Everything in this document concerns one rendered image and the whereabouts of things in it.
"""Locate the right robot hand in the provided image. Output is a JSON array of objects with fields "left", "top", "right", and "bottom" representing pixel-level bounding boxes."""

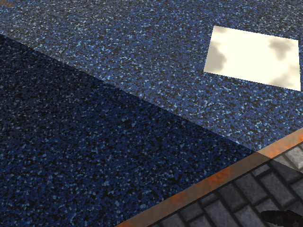
[{"left": 260, "top": 210, "right": 303, "bottom": 227}]

